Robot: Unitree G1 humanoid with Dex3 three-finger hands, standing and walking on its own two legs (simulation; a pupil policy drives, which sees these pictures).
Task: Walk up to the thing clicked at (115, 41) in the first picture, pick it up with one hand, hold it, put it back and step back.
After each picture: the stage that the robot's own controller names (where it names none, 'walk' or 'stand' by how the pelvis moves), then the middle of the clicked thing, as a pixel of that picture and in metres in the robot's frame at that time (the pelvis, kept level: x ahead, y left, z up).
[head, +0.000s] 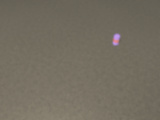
stand; (116, 39) +1.46 -0.38 -0.72
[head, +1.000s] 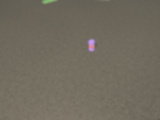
walk; (91, 45) +1.36 +0.03 -0.69
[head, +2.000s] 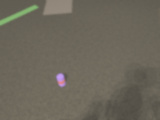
walk; (61, 80) +0.84 +0.30 -0.72
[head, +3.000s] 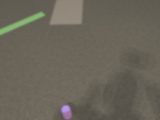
walk; (66, 112) +0.53 +0.20 -0.71
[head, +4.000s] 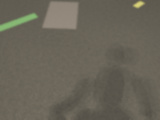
stand; out of the picture +0.41 +0.19 -0.71
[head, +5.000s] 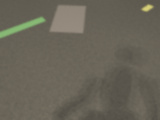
stand; out of the picture +0.38 +0.17 -0.72
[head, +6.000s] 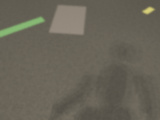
stand; out of the picture +0.33 +0.15 -0.72
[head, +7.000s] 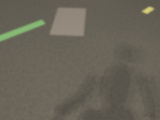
stand; out of the picture +0.34 +0.16 -0.73
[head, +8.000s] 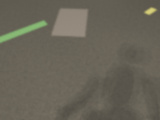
stand; out of the picture +0.34 +0.17 -0.73
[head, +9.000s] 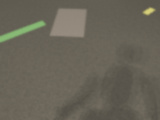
stand; out of the picture +0.33 +0.17 -0.73
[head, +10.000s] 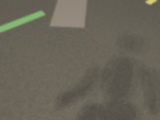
go down; out of the picture +0.34 +0.17 -0.72
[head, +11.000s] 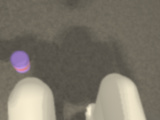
go down; (21, 62) +0.42 +0.21 -0.29
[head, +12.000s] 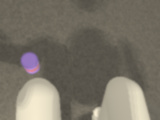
close in; (31, 63) +0.42 +0.21 -0.29
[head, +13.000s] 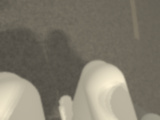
close in; out of the picture +0.41 +0.24 -0.22
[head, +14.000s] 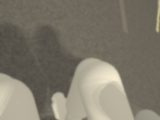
close; out of the picture +0.41 +0.26 -0.22
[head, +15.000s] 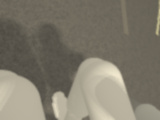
lift; out of the picture +0.38 +0.23 -0.22
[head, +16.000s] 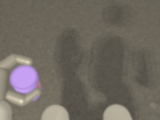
lift; (27, 84) +0.32 +0.18 +0.00
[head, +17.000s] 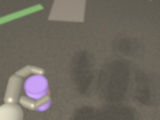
hold; (38, 93) +0.31 +0.17 +0.01
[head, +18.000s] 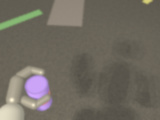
hold; (39, 93) +0.31 +0.17 +0.01
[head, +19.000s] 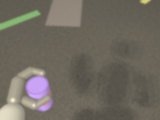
crouch; (40, 94) +0.31 +0.16 +0.01
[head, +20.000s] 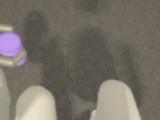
lower; (12, 50) +0.44 +0.21 -0.08
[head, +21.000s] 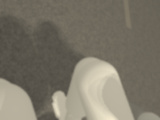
lower; out of the picture +0.42 +0.29 -0.21
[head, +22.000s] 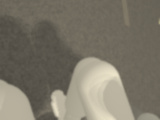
lower; out of the picture +0.42 +0.27 -0.22
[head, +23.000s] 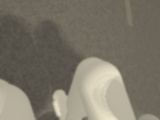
lower; out of the picture +0.42 +0.29 -0.21
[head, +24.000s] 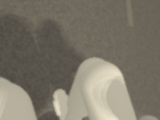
lower; out of the picture +0.41 +0.28 -0.22
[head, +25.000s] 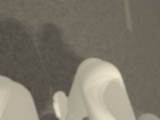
loosen; out of the picture +0.41 +0.24 -0.22
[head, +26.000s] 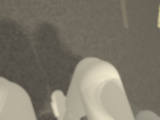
withdraw; out of the picture +0.40 +0.25 -0.23
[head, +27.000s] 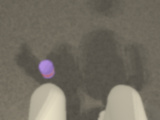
walk; (47, 69) +0.43 +0.18 -0.37
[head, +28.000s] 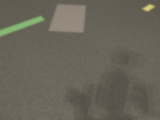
stand; out of the picture +0.35 +0.14 -0.66
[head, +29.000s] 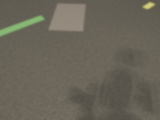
stand; out of the picture +0.36 +0.16 -0.67
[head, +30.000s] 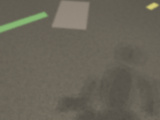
stand; out of the picture +0.36 +0.15 -0.69
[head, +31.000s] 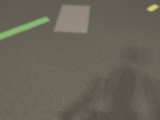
walk; out of the picture +0.37 +0.16 -0.72
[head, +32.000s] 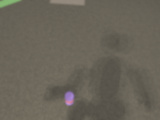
walk; (69, 98) +0.52 +0.09 -0.70
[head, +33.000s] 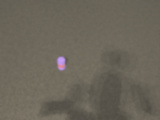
walk; (61, 63) +0.84 +0.17 -0.71
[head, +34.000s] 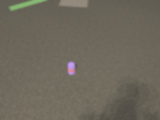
stand; (71, 68) +0.97 +0.14 -0.71
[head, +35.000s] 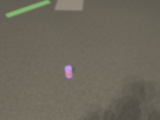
stand; (68, 71) +0.96 +0.17 -0.73
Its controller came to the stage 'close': yes
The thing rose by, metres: 0.73
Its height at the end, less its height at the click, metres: +0.00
